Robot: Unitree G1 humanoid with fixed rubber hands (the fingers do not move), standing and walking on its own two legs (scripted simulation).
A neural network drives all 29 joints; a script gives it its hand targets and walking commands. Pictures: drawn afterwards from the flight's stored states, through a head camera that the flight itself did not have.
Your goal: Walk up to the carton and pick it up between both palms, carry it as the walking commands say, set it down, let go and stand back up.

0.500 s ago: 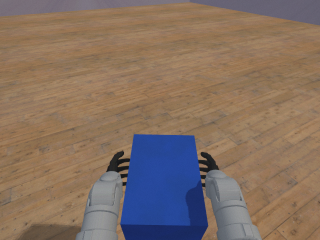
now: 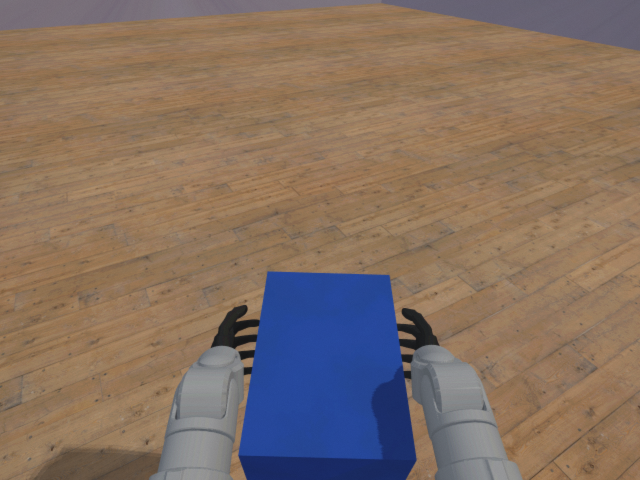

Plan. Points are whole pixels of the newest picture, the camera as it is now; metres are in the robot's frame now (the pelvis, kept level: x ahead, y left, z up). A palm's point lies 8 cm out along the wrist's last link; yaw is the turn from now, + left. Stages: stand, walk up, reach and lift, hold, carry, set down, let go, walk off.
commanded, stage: carry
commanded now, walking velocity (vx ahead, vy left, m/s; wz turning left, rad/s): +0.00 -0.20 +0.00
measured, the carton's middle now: (325, 395) +0.28 +0.01 -0.02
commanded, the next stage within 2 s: none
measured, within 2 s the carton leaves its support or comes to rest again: neither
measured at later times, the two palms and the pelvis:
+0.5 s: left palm (278, 356) +0.28 +0.07 +0.07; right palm (488, 362) +0.27 -0.19 +0.07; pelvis -0.01 -0.06 -0.02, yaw +0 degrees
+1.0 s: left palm (273, 397) +0.22 +0.07 +0.07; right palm (498, 380) +0.24 -0.19 +0.07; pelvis -0.05 -0.09 -0.02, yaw +6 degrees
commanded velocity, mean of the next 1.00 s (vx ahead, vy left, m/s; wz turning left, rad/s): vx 0.00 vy -0.20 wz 0.00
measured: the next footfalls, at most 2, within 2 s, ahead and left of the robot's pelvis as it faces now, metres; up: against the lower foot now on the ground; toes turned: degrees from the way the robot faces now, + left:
left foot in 1.00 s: -0.01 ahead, +0.02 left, +0.00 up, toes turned +13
right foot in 1.28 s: +0.03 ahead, -0.31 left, +0.00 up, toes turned -1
